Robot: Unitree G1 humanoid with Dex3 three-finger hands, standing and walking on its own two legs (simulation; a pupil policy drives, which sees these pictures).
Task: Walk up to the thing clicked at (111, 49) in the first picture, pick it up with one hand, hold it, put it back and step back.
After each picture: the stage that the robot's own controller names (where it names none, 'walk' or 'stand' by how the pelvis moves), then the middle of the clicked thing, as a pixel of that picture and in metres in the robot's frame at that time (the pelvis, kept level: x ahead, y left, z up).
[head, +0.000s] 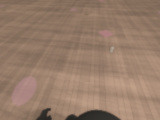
stand; (111, 49) +1.58 -0.51 -0.72
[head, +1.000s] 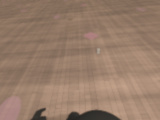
walk; (98, 51) +1.51 -0.07 -0.69
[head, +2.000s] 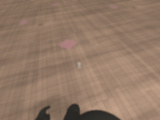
walk; (79, 65) +0.98 +0.25 -0.72
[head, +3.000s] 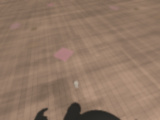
walk; (76, 84) +0.57 +0.23 -0.71
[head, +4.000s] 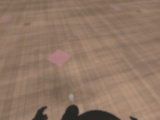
stand; (71, 97) +0.33 +0.20 -0.70
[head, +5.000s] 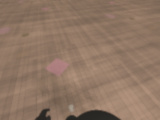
stand; (71, 108) +0.27 +0.19 -0.72
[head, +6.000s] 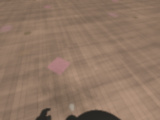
stand; (71, 107) +0.27 +0.18 -0.73
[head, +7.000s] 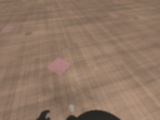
stand; (71, 107) +0.27 +0.19 -0.73
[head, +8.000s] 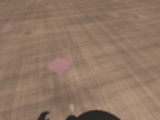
stand; (71, 107) +0.27 +0.19 -0.73
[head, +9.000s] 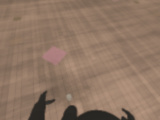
go down; (69, 97) +0.29 +0.20 -0.69
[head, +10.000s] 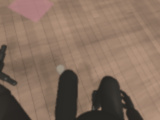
go down; (60, 69) +0.35 +0.24 -0.29
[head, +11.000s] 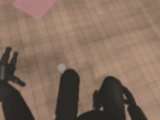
close in; (62, 68) +0.34 +0.25 -0.28
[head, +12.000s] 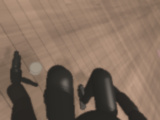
close in; (35, 69) +0.32 +0.27 -0.21
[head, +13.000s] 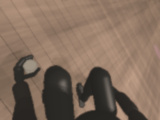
close; (31, 68) +0.33 +0.28 -0.21
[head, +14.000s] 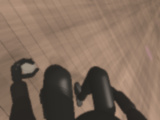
lift; (29, 68) +0.32 +0.28 -0.21
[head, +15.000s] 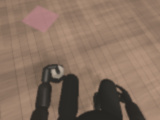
lift; (58, 74) +0.29 +0.23 -0.06
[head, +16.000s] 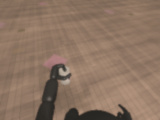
hold; (64, 75) +0.33 +0.18 +0.03
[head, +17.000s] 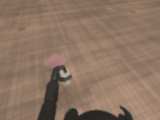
hold; (65, 77) +0.32 +0.18 +0.00
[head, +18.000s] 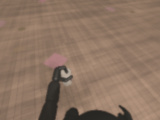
hold; (66, 77) +0.32 +0.17 +0.00
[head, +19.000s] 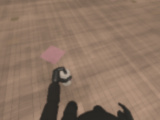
crouch; (65, 77) +0.33 +0.17 -0.04
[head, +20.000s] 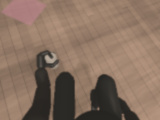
lower; (52, 61) +0.40 +0.25 -0.11
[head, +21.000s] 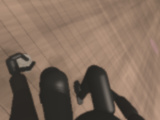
lower; (25, 63) +0.36 +0.29 -0.22
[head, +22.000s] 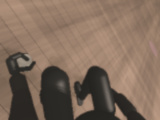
lower; (25, 63) +0.36 +0.30 -0.21
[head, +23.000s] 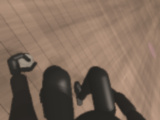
lower; (26, 63) +0.35 +0.30 -0.22
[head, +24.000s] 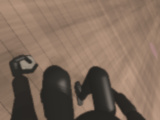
lower; (28, 65) +0.34 +0.29 -0.22
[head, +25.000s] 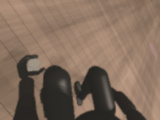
open; (33, 67) +0.33 +0.26 -0.22
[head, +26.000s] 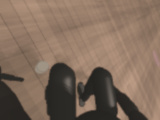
stand; (41, 67) +0.31 +0.24 -0.22
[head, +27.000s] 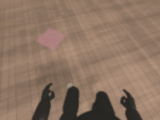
walk; (70, 86) +0.31 +0.19 -0.52
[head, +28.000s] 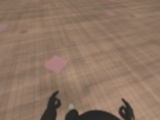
stand; (71, 107) +0.27 +0.18 -0.67
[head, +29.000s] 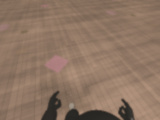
stand; (71, 106) +0.28 +0.18 -0.67
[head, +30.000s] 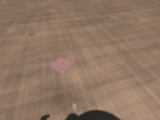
stand; (74, 107) +0.30 +0.16 -0.72
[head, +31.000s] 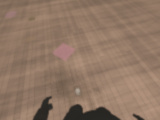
walk; (77, 91) +0.36 +0.15 -0.70
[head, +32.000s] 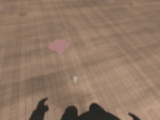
walk; (75, 79) +0.56 +0.15 -0.71
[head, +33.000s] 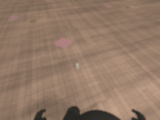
stand; (77, 66) +0.91 +0.24 -0.70
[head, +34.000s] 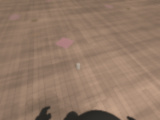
stand; (78, 66) +0.93 +0.20 -0.72
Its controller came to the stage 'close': yes
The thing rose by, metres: 0.70
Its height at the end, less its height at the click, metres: +0.00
